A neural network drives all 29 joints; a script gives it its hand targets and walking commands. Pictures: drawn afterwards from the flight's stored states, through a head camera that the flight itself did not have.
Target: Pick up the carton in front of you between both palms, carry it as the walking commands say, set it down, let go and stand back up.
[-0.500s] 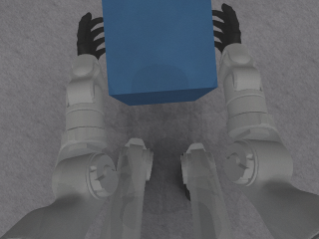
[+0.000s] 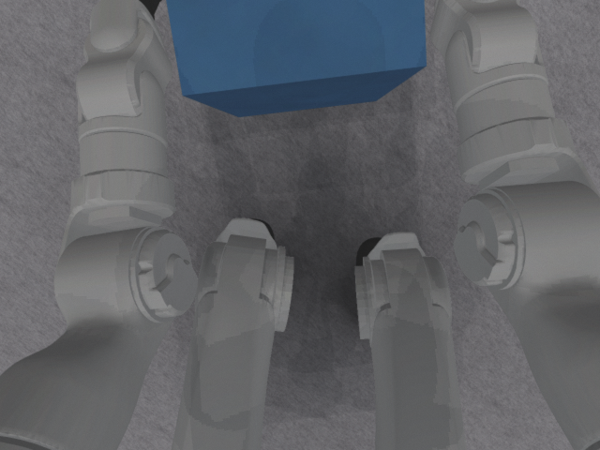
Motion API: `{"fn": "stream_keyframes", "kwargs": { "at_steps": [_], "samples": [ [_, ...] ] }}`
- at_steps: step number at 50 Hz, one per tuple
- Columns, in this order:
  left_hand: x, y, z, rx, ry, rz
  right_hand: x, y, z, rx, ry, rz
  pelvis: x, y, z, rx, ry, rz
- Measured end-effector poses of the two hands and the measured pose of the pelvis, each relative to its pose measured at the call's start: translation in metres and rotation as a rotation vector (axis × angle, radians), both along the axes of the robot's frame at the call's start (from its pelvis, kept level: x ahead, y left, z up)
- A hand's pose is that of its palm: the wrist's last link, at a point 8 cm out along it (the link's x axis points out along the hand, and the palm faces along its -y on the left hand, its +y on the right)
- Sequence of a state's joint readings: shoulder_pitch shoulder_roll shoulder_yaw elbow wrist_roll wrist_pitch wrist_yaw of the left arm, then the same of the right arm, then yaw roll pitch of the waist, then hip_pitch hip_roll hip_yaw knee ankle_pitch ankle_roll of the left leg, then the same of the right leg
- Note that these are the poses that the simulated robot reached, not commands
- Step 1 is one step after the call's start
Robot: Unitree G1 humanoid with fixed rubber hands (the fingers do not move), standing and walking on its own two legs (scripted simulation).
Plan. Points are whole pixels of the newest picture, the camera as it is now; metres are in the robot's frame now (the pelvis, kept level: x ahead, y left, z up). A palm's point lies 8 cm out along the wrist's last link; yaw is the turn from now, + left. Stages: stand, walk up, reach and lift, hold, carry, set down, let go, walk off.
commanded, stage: set down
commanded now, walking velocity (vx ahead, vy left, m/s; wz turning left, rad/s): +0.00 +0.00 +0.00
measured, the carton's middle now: (295, 6) +0.54 +0.06 -0.25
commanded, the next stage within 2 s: none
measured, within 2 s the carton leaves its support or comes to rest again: rests again in 1.18 s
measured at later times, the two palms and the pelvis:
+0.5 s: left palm (142, 14) +0.51 +0.21 -0.19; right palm out of the picture +0.57 -0.09 -0.19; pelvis +0.00 +0.00 -0.03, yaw +1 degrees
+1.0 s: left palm (139, 3) +0.52 +0.21 -0.19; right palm out of the picture +0.58 -0.09 -0.20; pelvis +0.00 -0.01 -0.03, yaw +1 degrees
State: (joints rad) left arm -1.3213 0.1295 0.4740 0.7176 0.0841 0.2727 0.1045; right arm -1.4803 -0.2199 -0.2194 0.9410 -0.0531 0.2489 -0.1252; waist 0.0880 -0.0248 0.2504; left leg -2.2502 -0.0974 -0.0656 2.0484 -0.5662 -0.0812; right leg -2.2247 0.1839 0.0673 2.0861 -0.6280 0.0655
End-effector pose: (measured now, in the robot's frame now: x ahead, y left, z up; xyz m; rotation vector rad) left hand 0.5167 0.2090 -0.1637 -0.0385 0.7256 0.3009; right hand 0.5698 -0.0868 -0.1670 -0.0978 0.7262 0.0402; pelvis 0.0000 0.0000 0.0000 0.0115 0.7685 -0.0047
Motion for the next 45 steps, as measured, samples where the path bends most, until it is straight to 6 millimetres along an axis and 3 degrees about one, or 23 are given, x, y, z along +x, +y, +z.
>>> {"fn": "stream_keyframes", "kwargs": {
  "at_steps": [9, 18, 45],
  "samples": [
    [0.007, 0.0, -0.01, -0.01, 0.001, -0.001, 0.006, -0.001, -0.013, -0.001, 0.003, 0.011, 0.008, 0.0, -0.013, 0.008, -0.023, 0.002],
    [-0.004, -0.002, -0.022, -0.021, 0.025, -0.017, -0.002, -0.004, -0.023, -0.005, 0.025, 0.019, 0.004, -0.003, -0.021, 0.013, -0.061, 0.001],
    [0.001, 0.004, -0.029, -0.048, -0.004, -0.081, 0.005, -0.006, -0.029, 0.053, 0.001, 0.066, -0.006, -0.007, -0.032, 0.024, -0.151, 0.002]
  ]
}}
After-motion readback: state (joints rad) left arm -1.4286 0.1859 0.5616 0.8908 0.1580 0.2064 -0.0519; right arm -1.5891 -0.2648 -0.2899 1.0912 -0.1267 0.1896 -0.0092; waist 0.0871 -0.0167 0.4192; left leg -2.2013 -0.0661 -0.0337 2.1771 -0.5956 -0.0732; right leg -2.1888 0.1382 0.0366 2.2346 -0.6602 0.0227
